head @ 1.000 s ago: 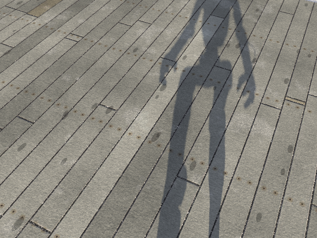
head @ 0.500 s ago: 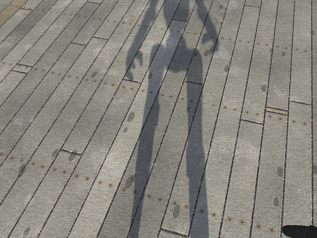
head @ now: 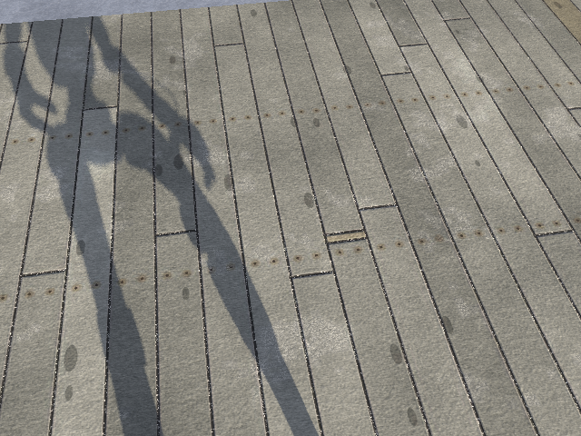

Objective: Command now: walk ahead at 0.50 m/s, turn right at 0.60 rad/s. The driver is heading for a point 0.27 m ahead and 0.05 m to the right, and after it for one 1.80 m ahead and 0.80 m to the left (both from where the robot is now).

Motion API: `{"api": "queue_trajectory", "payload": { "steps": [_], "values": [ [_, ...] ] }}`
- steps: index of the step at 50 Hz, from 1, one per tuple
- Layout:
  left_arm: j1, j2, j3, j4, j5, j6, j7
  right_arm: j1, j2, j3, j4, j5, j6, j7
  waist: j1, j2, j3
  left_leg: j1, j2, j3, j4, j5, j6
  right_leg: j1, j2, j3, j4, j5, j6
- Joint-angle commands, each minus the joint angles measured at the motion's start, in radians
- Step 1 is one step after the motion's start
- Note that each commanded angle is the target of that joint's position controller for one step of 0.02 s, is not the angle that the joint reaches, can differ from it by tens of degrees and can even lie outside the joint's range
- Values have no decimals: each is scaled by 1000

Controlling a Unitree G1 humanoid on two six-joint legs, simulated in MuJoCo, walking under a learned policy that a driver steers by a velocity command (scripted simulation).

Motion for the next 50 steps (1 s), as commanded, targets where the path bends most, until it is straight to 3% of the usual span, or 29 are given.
{"api": "queue_trajectory", "payload": {
  "steps": [1, 3, 5, 6, 7, 8, 9, 10, 11, 12, 13, 14, 16, 19, 25, 30, 33, 34, 35, 36, 37, 38, 39, 40, 41, 42, 44, 47, 50],
  "values": [
    [-114, 17, -6, -104, -1, -16, -21, -34, -177, -38, -59, 11, -3, -6, -3, 99, 35, 9, 268, -67, -82, 348, 138, 13, 12, -52, -109, 51, -16],
    [-143, 28, -2, -126, -3, -14, -32, -19, -195, -44, -50, 22, 10, -6, 2, 106, 47, 65, 291, -43, -49, 428, 124, 22, 27, -77, -153, -12, -40],
    [-122, 40, 6, -134, 6, -15, -32, 6, -214, -46, -33, 35, 20, -5, 39, 123, 16, 82, 306, -35, 41, 709, 122, 142, 85, -106, -188, -125, -82],
    [-45, 67, 22, -118, 11, -14, -29, 4, -227, -46, -25, 38, 25, -5, 98, 133, -31, 81, 301, -24, 148, 856, 116, 264, 122, -121, -220, -154, -108],
    [115, 112, 49, -70, 10, -14, -20, -9, -215, -37, -20, 40, 30, -7, 193, 114, -111, 11, 268, 7, 326, 892, 94, 499, 158, -135, -298, -74, -140],
    [282, 183, 75, -29, 15, -7, -1, -6, -166, -13, -34, 20, 24, -7, 263, 45, -221, -226, 228, 10, 600, 612, 58, 826, 44, 19, -266, -15, -183],
    [285, 287, 80, -25, 22, -14, 9, 110, -29, 34, -66, -1, 5, 10, 154, -210, -353, -616, 42, -53, 984, -289, -2, 1119, -272, 550, -344, -127, -353],
    [322, 203, 58, -39, 27, -25, 6, 34, -132, 11, -44, 40, -18, 18, 236, -92, -449, -675, 23, -266, 1113, -357, 9, 1096, -316, 686, -451, -175, -367],
    [271, 167, 42, -20, 32, -36, 1, -68, -171, -5, -86, 72, -24, 22, 230, -70, -278, -753, 62, -266, 1125, -284, 16, 978, -275, 492, -465, -88, -313],
    [208, 139, 33, -10, 26, -43, 1, -96, -153, 0, -93, 60, -25, 17, 185, -36, -185, -737, 111, -255, 1048, -192, 18, 840, -226, 353, -478, -18, -271],
    [148, 102, 23, -7, 27, -48, -2, -101, -148, -4, -83, 37, -18, 13, 149, -28, -127, -698, 139, -250, 988, -131, 11, 724, -187, 261, -508, 24, -245],
    [106, 71, 14, -9, 32, -57, -2, -62, -144, -8, -67, 34, -1, 12, 110, -43, -103, -630, 160, -263, 961, -78, 6, 641, -160, 191, -551, 45, -228],
    [79, 63, 17, 7, 34, -80, -2, -11, -100, -4, -46, 37, 30, 8, 74, -35, -86, -572, 163, -265, 934, -21, -11, 561, -155, 121, -625, 54, -231],
    [81, 75, 24, 43, 45, -97, 10, -61, -75, -4, -61, 33, 49, 2, 71, -10, -21, -648, 157, -292, 845, 93, -31, 540, -144, 5, -678, 92, -214],
    [121, 103, 31, 91, 37, -90, 31, -216, -36, 11, -110, 21, 37, 30, 127, 4, 39, -666, 125, -220, 520, 360, -20, 608, -122, -171, -704, 110, -161],
    [187, 133, 45, 140, 15, -54, 39, -329, -33, 18, -187, 22, 36, 61, 162, 4, 73, -729, 100, -149, 399, 237, 32, 794, -180, -220, -617, 257, -145],
    [155, 176, 54, 135, 7, -30, 52, -251, -79, -6, -202, 26, 43, 70, 92, -53, -16, -560, 7, -61, 399, 83, 91, 837, -181, -256, -418, 735, -108],
    [140, 187, 55, 132, 5, -21, 55, -143, -117, -28, -182, 29, 45, 66, 27, -58, -79, -416, -35, -44, 386, 61, 119, 811, -165, -268, -263, 826, -90],
    [125, 181, 49, 128, 0, -21, 59, 15, -175, -60, -146, 30, 48, 52, -61, -31, -161, -164, -65, -67, 310, 129, 159, 695, -123, -289, -38, 737, -51],
    [160, 104, 22, 107, 34, -35, 57, 118, -273, -86, -127, 29, 59, 28, -63, 156, -247, 128, 125, -368, 307, 199, 227, 413, -52, -283, 290, 158, -3],
    [221, 10, -11, 59, 34, -71, 41, 66, -319, -87, -161, 27, 46, 32, 37, 317, -384, 405, 340, -971, 137, 5, 447, 30, 176, -87, 612, -557, 50],
    [100, 108, 6, 47, -3, -108, 24, 85, -230, -62, -169, 21, 38, 39, -43, 158, -386, 409, 335, -961, 50, -53, 398, -80, 120, 74, 639, -520, 20],
    [34, 118, 7, 23, -27, -124, 18, 54, -185, -51, -166, 20, 29, 37, -32, 125, -248, 294, 303, -810, 48, -16, 357, -122, 79, 60, 583, -441, -5],
    [28, 104, 4, 30, -9, -129, 25, -13, -159, -42, -175, 24, 23, 37, 23, 30, -147, 129, 256, -693, 46, 88, 320, -83, 32, 52, 482, -370, -9],
    [30, 118, 13, 39, 20, -123, 32, -70, -121, -32, -188, 20, 21, 33, 58, 35, -107, 10, 221, -608, 37, 192, 301, -15, 3, 48, 396, -330, -1],
    [51, 120, 18, 43, 27, -110, 30, -96, -112, -26, -207, 8, 21, 27, 86, 60, -90, -73, 198, -570, 15, 260, 298, 49, -10, 50, 367, -302, 8],
    [69, 98, 16, 41, 36, -88, 31, -100, -127, -30, -215, 10, 19, 17, 106, 68, -79, -157, 177, -517, -10, 357, 303, 87, -10, 30, 285, -275, 38],
    [-19, 62, 1, 11, 41, -75, 34, -67, -164, -41, -208, 16, 21, -3, 85, 78, -46, -231, 130, -434, -20, 391, 275, 88, 15, 3, 86, -122, 78],
    [-129, 37, -14, -12, 34, -82, 23, -30, -167, -43, -200, 24, 33, -13, 36, 117, -41, -260, 80, -397, 5, 284, 221, 164, 69, -8, -154, 79, 85]
  ]
}}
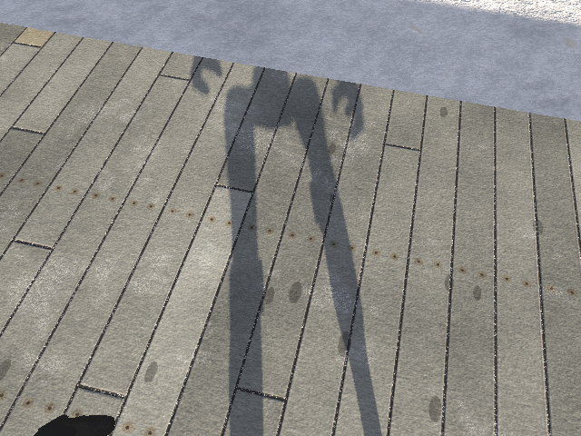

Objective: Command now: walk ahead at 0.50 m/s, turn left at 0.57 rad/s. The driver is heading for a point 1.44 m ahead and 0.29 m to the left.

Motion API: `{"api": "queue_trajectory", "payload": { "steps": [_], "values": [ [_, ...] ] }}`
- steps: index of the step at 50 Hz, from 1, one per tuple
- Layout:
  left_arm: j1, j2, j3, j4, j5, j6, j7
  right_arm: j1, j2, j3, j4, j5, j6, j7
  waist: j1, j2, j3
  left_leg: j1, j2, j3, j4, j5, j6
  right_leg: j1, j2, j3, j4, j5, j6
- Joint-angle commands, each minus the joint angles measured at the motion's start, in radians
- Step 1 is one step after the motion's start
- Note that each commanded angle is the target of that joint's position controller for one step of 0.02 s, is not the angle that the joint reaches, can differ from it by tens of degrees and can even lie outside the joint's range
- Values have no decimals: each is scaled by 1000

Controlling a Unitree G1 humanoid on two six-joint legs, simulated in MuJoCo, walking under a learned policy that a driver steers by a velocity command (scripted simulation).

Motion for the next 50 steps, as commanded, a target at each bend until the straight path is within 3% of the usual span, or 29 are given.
{"api": "queue_trajectory", "payload": {
  "steps": [1, 5, 7, 8, 9, 10, 11, 12, 13, 14, 16, 18, 21, 26, 30, 32, 33, 34, 35, 36, 37, 38, 39, 40, 41, 43, 45, 48, 50],
  "values": [
    [-89, 44, 3, -73, -9, -14, -10, 0, -178, -48, -65, 6, -5, -16, -15, 107, -45, -94, 187, -143, -94, 194, 131, 153, 81, -62, -188, 183, 15],
    [-120, 93, 19, -90, -22, -32, -28, 44, -168, -48, -52, 11, 7, -21, -16, 130, -48, 11, 238, -265, 0, 106, 109, 183, 98, -19, -297, 132, -15],
    [-59, 115, 32, -78, -25, -42, -30, 24, -167, -50, -60, 8, 11, -23, 26, 161, -55, 35, 250, -314, 64, 125, 88, 256, 99, -22, -324, 55, -50],
    [26, 133, 45, -55, -20, -47, -26, 10, -145, -43, -68, 5, 11, -22, 74, 160, -90, 20, 214, -300, 139, 170, 63, 378, 100, -38, -362, 60, -77],
    [151, 174, 59, -41, -1, -53, -19, 3, -93, -23, -84, -3, 7, -17, 134, 109, -203, -56, 160, -243, 346, 136, 28, 600, -8, 51, -340, 35, -133],
    [277, 258, 78, -26, 18, -47, -12, 110, -24, -2, -109, 0, 0, -19, 119, -117, -354, -342, 23, -109, 687, -181, -44, 954, -237, 405, -370, -81, -260],
    [315, 243, 78, 5, -3, -35, -22, 161, -67, 0, -120, 24, -7, -18, 104, -320, -380, -577, 41, -76, 892, -413, -66, 1027, -347, 747, -476, -365, -344],
    [257, 148, 53, -17, -14, -30, -19, 93, -160, -23, -104, 28, -2, -19, 129, -170, -237, -639, 102, -93, 974, -324, -75, 913, -304, 636, -510, -489, -301],
    [209, 113, 41, -23, -11, -20, -14, 5, -178, -30, -119, 15, 5, -18, 133, -94, -139, -633, 135, -51, 975, -242, -78, 786, -257, 466, -512, -403, -258],
    [167, 93, 31, -20, -5, -14, -13, -34, -165, -31, -130, 3, 8, -16, 113, -56, -75, -600, 164, -40, 934, -184, -81, 668, -212, 349, -534, -276, -243],
    [132, 69, 22, -7, 1, -15, -10, -33, -130, -33, -137, 9, 17, -6, 74, -91, -30, -525, 208, -30, 863, -125, -80, 548, -156, 193, -581, -133, -225],
    [136, 79, 27, 10, -6, -24, -10, -35, -92, -25, -145, 12, 28, -2, 67, -89, -24, -521, 219, -9, 821, -95, -89, 524, -151, 105, -619, -45, -242],
    [150, 118, 40, 37, -4, -27, -7, -82, -76, -18, -166, 5, 31, 0, 71, -50, -18, -569, 231, -9, 713, 1, -108, 556, -169, 13, -644, 72, -262],
    [172, 151, 45, 70, -11, -9, -1, -214, -50, -4, -191, 6, 16, 28, 120, -32, 13, -518, 213, 66, 437, 221, -97, 602, -139, -163, -641, 163, -222],
    [221, 186, 55, 102, -30, 13, -2, -302, -52, -2, -232, 11, 14, 51, 140, -34, 48, -501, 191, 122, 314, 166, -58, 702, -175, -219, -608, 247, -201],
    [232, 209, 60, 114, -43, 23, -1, -287, -70, -13, -244, 4, 15, 55, 107, -52, 22, -411, 140, 159, 278, 58, -18, 738, -187, -242, -520, 523, -191],
    [231, 226, 64, 117, -48, 29, 1, -235, -93, -25, -236, -1, 18, 52, 67, -71, -19, -322, 102, 182, 267, 9, 6, 748, -186, -256, -430, 696, -184],
    [221, 228, 62, 121, -51, 35, 3, -105, -130, -48, -203, -2, 20, 47, -15, -61, -91, -140, 62, 197, 208, 44, 39, 717, -165, -284, -268, 784, -165],
    [228, 195, 46, 122, -41, 32, 7, 60, -182, -77, -154, 1, 25, 31, -95, -30, -174, 140, 62, 156, 180, 116, 71, 561, -130, -305, -55, 679, -134],
    [298, 79, 4, 77, 4, 17, -5, 144, -298, -97, -133, -2, 26, 12, -54, 216, -292, 541, 337, -278, 197, 126, 201, 140, -15, -300, 334, -47, -74],
    [306, 79, -9, 80, -13, -13, -17, 154, -281, -81, -152, 3, 14, 17, -47, 235, -473, 627, 496, -705, 17, -13, 326, -21, 106, -92, 552, -498, -57],
    [183, 166, 18, 57, -60, -26, -26, 124, -214, -59, -141, -7, 3, 27, -83, 127, -359, 545, 462, -569, -22, -26, 263, -113, 52, -24, 592, -431, -67],
    [124, 153, 12, 33, -67, -33, -26, 68, -190, -50, -134, -6, -4, 28, -56, 118, -224, 392, 421, -420, -30, 29, 224, -130, 13, -42, 537, -352, -80],
    [114, 141, 11, 42, -46, -32, -18, -1, -155, -37, -132, -5, -8, 27, -13, 66, -145, 244, 377, -309, -44, 113, 191, -90, -27, -48, 459, -281, -78],
    [135, 144, 16, 53, -30, -22, -15, -49, -121, -25, -137, -13, -13, 27, 26, 83, -109, 134, 342, -233, -72, 192, 176, -21, -52, -42, 399, -232, -72],
    [189, 117, 13, 76, -25, 2, -17, -79, -113, -22, -136, -18, -25, 24, 67, 99, -100, 33, 318, -176, -134, 237, 181, 63, -61, -45, 351, -175, -53],
    [175, 94, 8, 75, -18, 17, -13, -70, -130, -26, -115, -17, -38, 19, 75, 82, -72, -9, 313, -118, -173, 282, 187, 48, -60, -52, 281, -114, -29],
    [78, 71, -1, 48, -10, 17, -13, -37, -139, -27, -83, -16, -39, 4, 47, 73, -30, 4, 287, -46, -195, 289, 163, -3, -54, -53, 95, 55, -10],
    [14, 55, -8, 36, -15, 10, -21, -16, -148, -27, -65, -14, -35, -2, 21, 79, -11, 8, 268, -6, -200, 250, 137, 21, -30, -67, -49, 170, -14]
  ]
}}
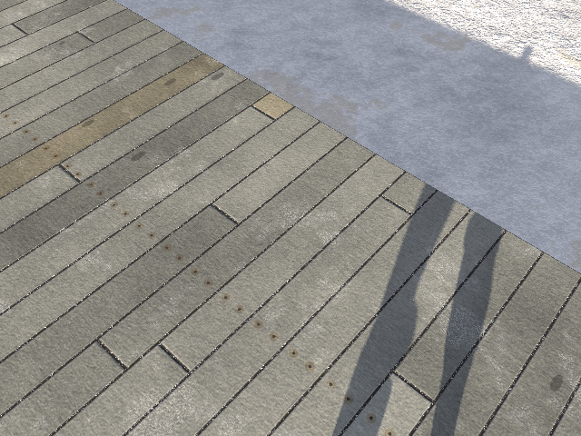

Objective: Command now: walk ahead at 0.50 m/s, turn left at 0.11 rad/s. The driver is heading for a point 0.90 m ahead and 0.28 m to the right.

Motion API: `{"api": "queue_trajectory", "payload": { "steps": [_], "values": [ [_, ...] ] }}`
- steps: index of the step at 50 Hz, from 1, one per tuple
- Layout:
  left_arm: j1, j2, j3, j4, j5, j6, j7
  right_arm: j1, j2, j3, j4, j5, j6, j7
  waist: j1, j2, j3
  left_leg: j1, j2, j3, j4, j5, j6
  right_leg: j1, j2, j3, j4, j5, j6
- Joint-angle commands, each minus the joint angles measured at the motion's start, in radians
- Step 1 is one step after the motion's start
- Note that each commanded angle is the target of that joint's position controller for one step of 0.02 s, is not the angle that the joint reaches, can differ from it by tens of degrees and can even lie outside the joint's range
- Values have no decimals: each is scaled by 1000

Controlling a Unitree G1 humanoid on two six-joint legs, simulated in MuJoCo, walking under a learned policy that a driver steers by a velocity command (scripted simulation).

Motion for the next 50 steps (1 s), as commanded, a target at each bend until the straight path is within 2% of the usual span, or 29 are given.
{"api": "queue_trajectory", "payload": {
  "steps": [1, 5, 8, 10, 11, 12, 13, 14, 15, 16, 17, 19, 21, 23, 26, 29, 31, 33, 34, 35, 36, 37, 39, 41, 44, 46, 48, 49, 50],
  "values": [
    [-74, 34, 1, -63, -3, -15, -10, -27, -171, -43, -48, 5, -17, -14, -2, 102, 14, -54, 234, -102, -128, 207, 146, 64, 27, -19, -183, 179, 3],
    [-159, 48, 0, -93, -12, -23, -31, 36, -189, -50, 3, 16, -8, -15, -32, 108, 48, 44, 289, -124, -95, 163, 135, 58, 55, -13, -307, 175, -28],
    [-139, 73, 7, -99, -9, -29, -43, 38, -199, -57, 27, 20, 5, -22, -4, 124, 38, 139, 331, -145, -28, 258, 107, 85, 70, -13, -355, 64, -73],
    [-3, 110, 29, -62, -5, -32, -38, 11, -203, -56, 30, 18, 17, -26, 76, 131, -45, 150, 290, -109, 141, 529, 72, 284, 126, -69, -386, 17, -114],
    [150, 160, 52, -19, -1, -31, -30, 21, -172, -42, 26, 9, 21, -29, 139, 104, -159, 67, 231, -62, 348, 534, 39, 523, 105, -51, -358, 49, -149],
    [269, 262, 74, -6, 18, -30, -23, 137, -83, -12, -1, -3, 10, -25, 120, -89, -336, -274, 115, -15, 734, 203, -30, 924, -145, 310, -340, -6, -287],
    [325, 226, 68, 19, -4, -24, -29, 153, -58, -1, 12, 7, -7, -22, 134, -263, -423, -513, -8, -85, 965, -377, -66, 1067, -243, 696, -534, -234, -381],
    [277, 164, 46, 9, -17, -24, -30, 66, -158, -24, -3, 30, -22, -15, 153, -154, -301, -630, 56, -153, 1055, -364, -50, 995, -222, 640, -579, -385, -331],
    [210, 134, 37, -5, -9, -21, -24, -25, -169, -25, -31, 42, -30, -13, 142, -88, -187, -659, 109, -119, 1039, -280, -35, 865, -189, 509, -591, -374, -292],
    [148, 115, 29, -12, 1, -20, -23, -74, -162, -23, -42, 29, -32, -16, 115, -29, -97, -638, 152, -93, 976, -202, -34, 719, -153, 406, -617, -279, -278],
    [108, 85, 20, -19, 11, -24, -23, -77, -158, -29, -39, 15, -25, -18, 82, -31, -63, -584, 187, -99, 908, -145, -34, 622, -120, 337, -641, -190, -267],
    [77, 74, 15, -19, 16, -31, -23, -29, -125, -27, -20, 12, -7, -20, 41, -52, -49, -492, 200, -91, 855, -108, -51, 526, -91, 253, -682, -4, -274],
    [75, 94, 19, -2, 14, -39, -19, -20, -103, -23, -16, 1, 7, -28, 17, -31, -40, -464, 192, -69, 785, -97, -84, 483, -86, 147, -677, 344, -290],
    [73, 110, 24, 12, 14, -33, -7, -59, -79, -13, -26, -8, 9, -32, 17, -21, -43, -454, 187, -52, 654, -7, -106, 480, -60, 54, -661, 531, -277],
    [95, 115, 23, 33, 8, -17, 5, -143, -53, -3, -30, -4, 5, -22, 54, -29, -63, -373, 151, -20, 432, 195, -105, 492, -9, -33, -649, 541, -236],
    [134, 121, 22, 66, 2, 2, 9, -204, -66, -6, -41, -2, 2, -13, 82, -33, -70, -341, 128, -30, 319, 259, -97, 562, -33, -14, -619, 469, -231],
    [125, 124, 23, 79, -4, 15, 12, -220, -86, -13, -48, -7, -3, -7, 77, -39, -65, -333, 121, -39, 270, 210, -75, 603, -56, 15, -568, 441, -222],
    [94, 115, 20, 86, -13, 26, 16, -158, -104, -23, -24, -17, -9, -4, 30, -22, -83, -230, 103, -25, 161, 257, -43, 606, -38, 23, -466, 384, -187],
    [131, 94, 15, 94, -3, 25, 16, -116, -145, -35, -7, -25, -12, -11, 27, 21, -113, -114, 130, -51, 123, 494, -18, 582, 18, 6, -384, 335, -144],
    [199, 57, 1, 91, 26, 13, 13, -88, -210, -46, -11, -37, -10, -19, 63, 133, -206, 99, 263, -166, 215, 880, 50, 461, 90, -26, -245, 98, -94],
    [291, -10, -23, 120, 22, 11, 10, -68, -151, -30, 1, -41, 6, -24, 72, 262, -310, 252, 401, -319, 228, 941, 197, 330, 146, -31, -89, -291, -39],
    [229, 36, -16, 118, 9, 26, 10, -53, -78, -10, 10, -24, 18, -20, 27, 261, -311, 212, 425, -387, 174, 805, 235, 286, 146, 6, 22, -590, -8],
    [149, 72, 0, 102, -9, 66, 21, -125, -86, -4, 16, -16, 27, -12, 39, 169, -208, 69, 383, -370, 93, 390, 183, 228, 104, 30, 78, -603, 5],
    [135, 70, 6, 106, 0, 99, 38, -243, -114, -11, 4, -20, 33, -18, 77, 181, -128, -118, 335, -307, 18, 154, 129, 304, 76, 25, -30, -485, 17],
    [184, 29, 0, 150, 9, 104, 44, -299, -106, -12, 17, -24, 46, -29, 109, 197, -125, -235, 262, -183, 31, 171, 93, 489, 110, -33, -232, -233, 12],
    [161, 55, 7, 141, 17, 102, 36, -270, -117, -17, 39, -3, 51, -39, 99, 173, -133, -196, 255, -144, 75, 197, 66, 506, 119, -47, -325, -96, -12],
    [80, 142, 26, 90, 16, 104, 31, -203, -142, -33, 62, 1, 64, -52, 39, 60, -87, -143, 212, -97, 129, 54, 12, 389, 50, 37, -372, 54, -77],
    [48, 160, 36, 85, 3, 107, 32, -193, -125, -34, 68, -10, 71, -60, 23, -39, -52, -126, 155, -33, 166, 9, -12, 325, 33, 81, -409, 12, -117],
    [22, 151, 39, 69, 0, 107, 34, -207, -116, -35, 73, -14, 77, -70, 32, -67, -25, -109, 118, 11, 222, 30, -31, 285, 13, 127, -452, 1, -138]
  ]
}}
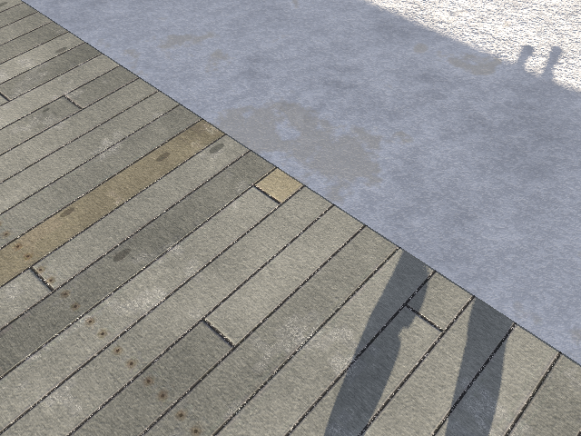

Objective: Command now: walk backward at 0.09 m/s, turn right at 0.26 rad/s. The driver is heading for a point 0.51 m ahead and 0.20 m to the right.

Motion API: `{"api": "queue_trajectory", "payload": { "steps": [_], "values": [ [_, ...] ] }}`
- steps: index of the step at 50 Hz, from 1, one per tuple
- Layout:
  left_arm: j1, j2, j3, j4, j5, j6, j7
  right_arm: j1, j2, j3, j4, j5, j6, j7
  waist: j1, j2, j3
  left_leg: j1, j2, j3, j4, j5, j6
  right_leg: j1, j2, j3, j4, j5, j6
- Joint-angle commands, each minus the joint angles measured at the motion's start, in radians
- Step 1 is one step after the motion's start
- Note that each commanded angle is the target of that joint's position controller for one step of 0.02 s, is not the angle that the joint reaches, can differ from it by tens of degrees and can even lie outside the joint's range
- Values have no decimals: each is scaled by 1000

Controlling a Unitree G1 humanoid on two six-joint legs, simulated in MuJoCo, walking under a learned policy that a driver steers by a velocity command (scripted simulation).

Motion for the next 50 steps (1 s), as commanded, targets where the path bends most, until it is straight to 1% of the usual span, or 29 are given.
{"api": "queue_trajectory", "payload": {
  "steps": [1, 4, 6, 8, 10, 11, 12, 13, 14, 15, 16, 18, 21, 23, 24, 25, 26, 27, 28, 29, 30, 31, 32, 34, 41, 45, 48, 49, 50],
  "values": [
    [-44, 187, 52, -79, -4, -8, 8, 10, -139, -52, -38, -5, 9, -31, -25, -128, -35, 147, 18, 3, 32, 35, 24, -126, -116, 172, -202, 264, -132],
    [-15, 201, 64, -95, 1, -21, 17, 1, -125, -62, -42, -3, 23, -33, 8, -160, -61, 127, -2, -3, 104, 107, 19, -81, -144, 256, -194, 423, -162],
    [-36, 201, 66, -114, -2, -19, 24, 23, -118, -67, -38, -3, 25, -25, 3, -187, -86, 110, -12, -14, 137, 53, 20, -52, -157, 284, -181, 481, -178],
    [-67, 199, 68, -134, -7, -15, 29, 48, -125, -74, -30, -4, 22, -15, -8, -169, -101, 127, -8, -31, 127, 50, 28, -59, -146, 290, -153, 480, -166],
    [-40, 187, 69, -140, -11, -8, 30, 69, -165, -86, -27, -10, 20, -9, 1, -61, -123, 211, 66, -83, 30, 259, 59, -115, -72, 247, -76, 332, -106],
    [-4, 162, 65, -134, -15, -4, 31, 82, -200, -93, -27, -15, 24, -11, 6, 54, -143, 266, 164, -153, -45, 337, 108, -172, -4, 176, 23, 177, -59],
    [19, 118, 54, -134, -19, 2, 32, 93, -221, -92, -31, -24, 23, -12, -16, 251, -186, 273, 334, -319, -161, 403, 223, -202, 105, 46, 282, -108, -6],
    [46, 152, 70, -122, -23, 10, 34, 50, -187, -69, -61, -43, 16, -17, -20, 283, -227, 238, 451, -402, -209, 439, 316, -217, 100, 45, 596, -386, 22],
    [54, 179, 86, -106, -34, 21, 34, -11, -167, -53, -87, -43, 11, -23, 4, 173, -213, 163, 426, -340, -229, 317, 302, -202, 79, 86, 747, -352, 17],
    [71, 167, 88, -97, -38, 34, 39, -76, -174, -50, -99, -35, 7, -27, 34, 132, -164, 102, 365, -255, -245, 162, 251, -189, 65, 74, 790, -278, 21],
    [92, 152, 86, -91, -29, 42, 42, -114, -185, -51, -98, -23, 4, -31, 49, 133, -131, 80, 320, -194, -261, 39, 209, -185, 50, 49, 776, -208, 30],
    [90, 122, 75, -102, -22, 41, 38, -128, -188, -48, -82, -7, 11, -45, 42, 155, -107, 101, 256, -96, -262, -34, 166, -170, 35, -27, 639, -150, 47],
    [51, 95, 55, -136, -23, 30, 14, -79, -214, -58, -45, 9, 20, -62, -4, 186, -139, 181, 277, -61, -252, -32, 160, -47, -9, -46, 283, -208, 21],
    [111, 125, 64, -118, -27, 35, -6, -39, -242, -72, -26, 30, 27, -61, -6, 180, -145, 191, 308, -78, -251, -95, 153, 51, 0, -89, 62, -150, -31],
    [175, 136, 72, -90, -25, 41, -17, -46, -242, -74, -24, 43, 31, -57, 20, 145, -120, 148, 296, -48, -213, -143, 122, 114, 17, -121, -97, -49, -71],
    [197, 133, 74, -73, -25, 47, -25, -8, -213, -75, -3, 43, 35, -46, 22, 48, -60, 47, 247, 24, -88, -187, 67, 155, 29, -72, -203, 7, -111],
    [211, 217, 93, -95, -25, 53, -11, 25, -146, -64, -5, 16, 35, -25, 5, -239, -20, -230, 128, 138, 213, -375, -41, 241, -189, 268, -282, 198, -208],
    [189, 327, 102, -141, 25, 27, -18, -148, -143, -70, -92, 3, 17, -24, 48, -318, 27, -371, -3, 17, 380, -532, -71, 44, -371, 558, -356, 300, -369],
    [138, 298, 101, -147, 54, -11, -15, -234, -174, -82, -120, 14, 11, -24, 45, -176, 32, -372, 21, -92, 484, -437, -51, 15, -321, 531, -408, -35, -355],
    [87, 278, 98, -151, 31, -40, -1, -210, -186, -89, -110, 24, 6, -20, 8, -159, 40, -390, 36, -119, 483, -275, -24, 44, -268, 487, -451, -294, -280],
    [46, 243, 88, -156, 4, -56, 10, -162, -197, -97, -74, 17, 1, -22, -14, -146, 44, -403, 41, -115, 492, -183, -24, 83, -247, 467, -460, -360, -228],
    [43, 206, 74, -151, -11, -66, 15, -139, -204, -101, -58, 8, -7, -21, -17, -155, 48, -421, 44, -120, 493, -116, -31, 116, -230, 442, -461, -336, -208],
    [68, 175, 63, -144, -16, -73, 19, -138, -195, -101, -57, 9, -19, -14, -21, -148, 33, -407, 38, -119, 485, -67, -34, 145, -209, 416, -462, -306, -198],
    [139, 151, 57, -128, -20, -80, 23, -151, -171, -95, -57, 16, -44, 2, -2, -133, 0, -408, 30, -111, 408, 5, -41, 240, -193, 377, -463, -224, -191],
    [211, 193, 70, -116, -27, -87, 26, -201, -136, -64, -60, 28, -95, 38, 50, -177, 20, -233, 9, -73, 90, 60, -87, 198, -163, 311, -451, -122, -213],
    [226, 198, 71, -109, -28, -86, 11, -201, -158, -51, -64, 40, -117, 55, 70, -172, 38, -118, 16, -51, -13, -2, -59, 172, -181, 340, -415, -123, -222],
    [208, 181, 64, -114, -28, -79, 1, -107, -190, -55, -38, 44, -134, 60, 16, -175, 25, 28, 11, -27, -105, -11, -9, 162, -176, 354, -350, -41, -212],
    [204, 157, 55, -119, -23, -78, 0, -25, -207, -63, -10, 39, -138, 55, -23, -164, -15, 153, 2, -24, -125, -13, 11, 131, -142, 333, -281, 47, -195],
    [186, 114, 41, -131, -14, -81, -1, 109, -242, -75, 20, 33, -142, 50, -87, -110, -101, 349, 78, -114, -125, -38, 51, 47, -80, 268, -94, 128, -161]
  ]
}}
